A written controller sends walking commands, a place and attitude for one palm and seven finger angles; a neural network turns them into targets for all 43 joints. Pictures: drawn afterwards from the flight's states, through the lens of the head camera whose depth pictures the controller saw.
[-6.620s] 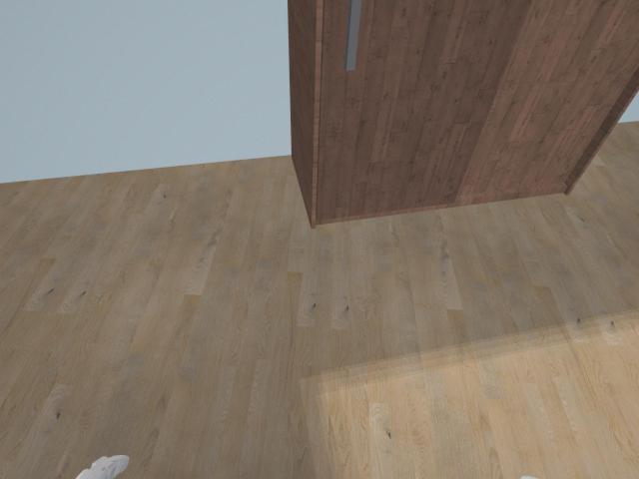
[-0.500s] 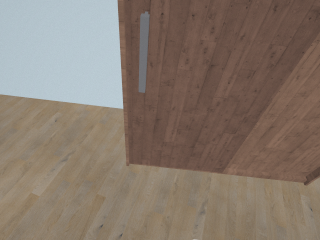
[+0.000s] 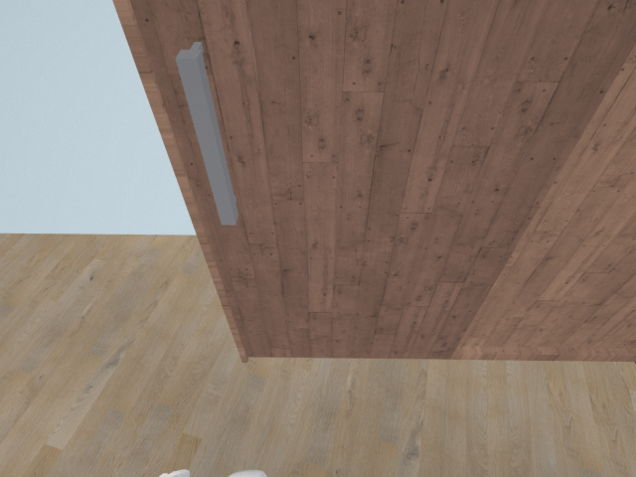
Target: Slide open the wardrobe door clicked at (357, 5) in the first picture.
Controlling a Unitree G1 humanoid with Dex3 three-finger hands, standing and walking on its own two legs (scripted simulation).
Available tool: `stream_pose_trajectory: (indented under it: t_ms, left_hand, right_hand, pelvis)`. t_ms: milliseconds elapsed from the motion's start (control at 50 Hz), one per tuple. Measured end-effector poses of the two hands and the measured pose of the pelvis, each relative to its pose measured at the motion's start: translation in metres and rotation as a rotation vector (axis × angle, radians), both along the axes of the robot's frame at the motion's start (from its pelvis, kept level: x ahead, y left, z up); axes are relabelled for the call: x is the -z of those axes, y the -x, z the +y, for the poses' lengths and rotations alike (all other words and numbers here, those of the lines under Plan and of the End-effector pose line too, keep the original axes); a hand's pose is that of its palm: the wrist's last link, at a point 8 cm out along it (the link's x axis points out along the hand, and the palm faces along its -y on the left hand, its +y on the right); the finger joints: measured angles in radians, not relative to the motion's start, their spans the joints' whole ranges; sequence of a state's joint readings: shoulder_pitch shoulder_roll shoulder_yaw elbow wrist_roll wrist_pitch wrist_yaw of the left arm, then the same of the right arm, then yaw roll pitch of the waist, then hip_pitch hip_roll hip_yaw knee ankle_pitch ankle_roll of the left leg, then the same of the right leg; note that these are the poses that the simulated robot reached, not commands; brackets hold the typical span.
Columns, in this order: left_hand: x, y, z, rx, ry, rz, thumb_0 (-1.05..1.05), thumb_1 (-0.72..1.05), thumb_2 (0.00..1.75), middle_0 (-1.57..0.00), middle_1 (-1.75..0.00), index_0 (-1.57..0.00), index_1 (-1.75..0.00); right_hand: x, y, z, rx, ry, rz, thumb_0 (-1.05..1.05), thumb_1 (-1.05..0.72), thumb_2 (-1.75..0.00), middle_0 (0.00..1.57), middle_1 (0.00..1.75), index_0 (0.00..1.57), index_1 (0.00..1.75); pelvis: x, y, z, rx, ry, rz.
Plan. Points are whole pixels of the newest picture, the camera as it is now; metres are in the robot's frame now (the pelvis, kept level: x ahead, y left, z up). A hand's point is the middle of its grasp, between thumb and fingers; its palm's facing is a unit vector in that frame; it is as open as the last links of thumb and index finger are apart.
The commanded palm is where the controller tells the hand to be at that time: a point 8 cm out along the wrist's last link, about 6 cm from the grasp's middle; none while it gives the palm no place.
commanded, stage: take the last steps up to it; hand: left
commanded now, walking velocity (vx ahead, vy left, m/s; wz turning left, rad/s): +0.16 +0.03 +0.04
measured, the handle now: (215, 144) +0.57 +0.17 +0.12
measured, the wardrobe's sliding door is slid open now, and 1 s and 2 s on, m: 0.00 0.00 0.00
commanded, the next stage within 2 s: come to a stop and stand still in 0.08 s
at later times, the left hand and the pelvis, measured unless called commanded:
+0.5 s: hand out of the picture +0.04 +0.20 -0.18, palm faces +0.04 -0.99 -0.13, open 7.3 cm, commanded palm none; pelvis +0.07 +0.04 +0.01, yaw -1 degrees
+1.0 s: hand out of the picture +0.03 +0.14 -0.17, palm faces +0.03 -0.98 -0.20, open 7.2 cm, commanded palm none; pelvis +0.00 -0.03 +0.00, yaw +0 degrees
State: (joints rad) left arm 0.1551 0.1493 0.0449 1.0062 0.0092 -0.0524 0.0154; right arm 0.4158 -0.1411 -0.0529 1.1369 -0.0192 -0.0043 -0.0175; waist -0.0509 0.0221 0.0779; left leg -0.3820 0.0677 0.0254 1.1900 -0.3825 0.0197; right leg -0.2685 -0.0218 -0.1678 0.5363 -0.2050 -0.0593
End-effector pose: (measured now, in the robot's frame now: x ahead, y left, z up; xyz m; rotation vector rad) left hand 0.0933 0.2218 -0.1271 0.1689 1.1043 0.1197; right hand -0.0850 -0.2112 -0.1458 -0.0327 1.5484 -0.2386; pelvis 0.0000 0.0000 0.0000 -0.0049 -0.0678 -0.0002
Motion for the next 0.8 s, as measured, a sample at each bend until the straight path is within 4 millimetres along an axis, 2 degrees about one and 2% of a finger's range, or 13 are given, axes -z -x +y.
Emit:
stream_pose_trajectory:
  t_ms: [100,180,280,380,460,540,660,720,800]
  left_hand:
    - [-0.002,0.019,0.013,-0.044,-0.023,0.088,-0.02,0.95,0.9,-0.21,-0.3,-0.2,-0.3]
    - [0.006,0.036,0.016,-0.082,0.01,0.163,-0.01,0.94,0.9,-0.2,-0.3,-0.2,-0.3]
    - [0.025,0.056,0.021,-0.142,0.07,0.263,0.0,0.92,0.9,-0.2,-0.3,-0.2,-0.3]
    - [0.03,0.066,0.02,-0.137,0.101,0.364,0.0,0.92,0.9,-0.2,-0.3,-0.2,-0.3]
    - [0.024,0.065,0.022,-0.107,0.093,0.402,0.0,0.91,0.9,-0.2,-0.3,-0.2,-0.3]
    - [0.018,0.057,0.028,-0.087,0.049,0.381,0.0,0.91,0.9,-0.2,-0.3,-0.2,-0.3]
    - [0.01,0.04,0.027,-0.067,-0.03,0.278,0.0,0.91,0.9,-0.2,-0.3,-0.2,-0.3]
    - [0.009,0.04,0.017,-0.057,-0.065,0.218,0.0,0.91,0.9,-0.2,-0.3,-0.2,-0.3]
    - [0.0,0.046,-0.005,-0.057,-0.059,0.189,0.0,0.91,0.9,-0.2,-0.3,-0.2,-0.3]
  right_hand:
    - [-0.008,-0.093,-0.011,-0.062,0.027,-0.179,0.01,-0.91,-0.9,0.2,0.29,0.2,0.3]
    - [-0.016,-0.15,-0.01,-0.116,0.056,-0.261,0.01,-0.93,-0.9,0.2,0.29,0.2,0.3]
    - [-0.021,-0.201,0.004,-0.185,0.099,-0.314,0.01,-0.94,-0.9,0.2,0.29,0.2,0.3]
    - [-0.029,-0.227,0.025,-0.195,0.11,-0.334,0.0,-0.94,-0.9,0.2,0.29,0.2,0.3]
    - [-0.029,-0.233,0.03,-0.17,0.108,-0.347,0.0,-0.95,-0.9,0.2,0.3,0.2,0.3]
    - [-0.025,-0.222,0.02,-0.144,0.106,-0.337,-0.01,-0.95,-0.9,0.2,0.3,0.2,0.3]
    - [-0.011,-0.181,-0.011,-0.106,0.081,-0.291,0.0,-0.93,-0.9,0.2,0.3,0.2,0.3]
    - [0.002,-0.156,-0.029,-0.079,0.058,-0.265,0.0,-0.92,-0.9,0.2,0.3,0.2,0.3]
    - [0.002,-0.125,-0.042,-0.062,0.026,-0.203,0.0,-0.92,-0.9,0.2,0.29,0.2,0.3]
  pelvis:
    - [-0.008,-0.022,0.0,-0.006,0.01,0.02]
    - [-0.009,-0.041,0.008,-0.01,0.023,0.03]
    - [-0.002,-0.065,0.028,-0.017,0.045,0.028]
    - [-0.006,-0.077,0.039,0.01,0.008,0.02]
    - [-0.009,-0.072,0.04,0.019,0.003,0.026]
    - [-0.009,-0.059,0.034,0.029,0.009,0.034]
    - [-0.004,-0.038,0.011,0.035,-0.002,0.031]
    - [0.003,-0.028,-0.006,0.03,-0.017,0.019]
    - [-0.004,-0.02,-0.021,0.018,-0.023,0.015]
